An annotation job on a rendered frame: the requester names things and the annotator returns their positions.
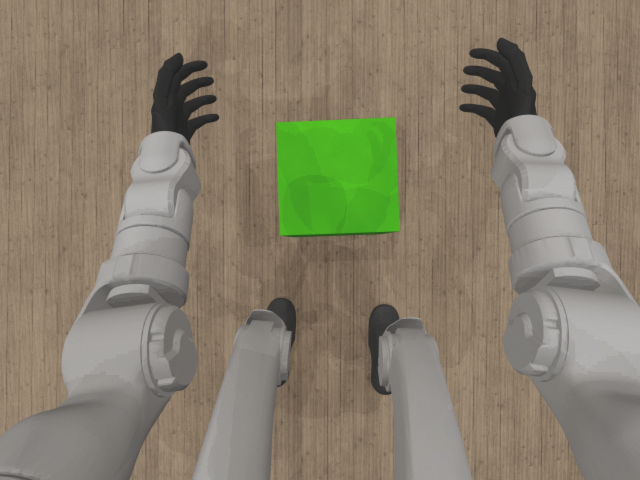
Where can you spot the right robot forearm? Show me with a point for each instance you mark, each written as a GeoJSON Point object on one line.
{"type": "Point", "coordinates": [550, 240]}

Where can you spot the left robot hand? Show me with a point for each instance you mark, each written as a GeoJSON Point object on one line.
{"type": "Point", "coordinates": [169, 111]}

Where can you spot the carton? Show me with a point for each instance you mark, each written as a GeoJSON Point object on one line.
{"type": "Point", "coordinates": [337, 177]}

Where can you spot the robot right upper arm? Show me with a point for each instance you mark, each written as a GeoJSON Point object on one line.
{"type": "Point", "coordinates": [581, 350]}

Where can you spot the right robot hand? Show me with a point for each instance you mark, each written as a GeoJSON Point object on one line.
{"type": "Point", "coordinates": [515, 95]}

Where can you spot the robot left foot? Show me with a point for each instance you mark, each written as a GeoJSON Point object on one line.
{"type": "Point", "coordinates": [285, 309]}

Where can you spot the left robot forearm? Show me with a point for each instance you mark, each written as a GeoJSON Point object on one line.
{"type": "Point", "coordinates": [148, 259]}

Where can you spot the right robot thigh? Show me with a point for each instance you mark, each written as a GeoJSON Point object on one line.
{"type": "Point", "coordinates": [427, 439]}

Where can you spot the robot left upper arm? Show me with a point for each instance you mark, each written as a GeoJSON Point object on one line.
{"type": "Point", "coordinates": [121, 367]}

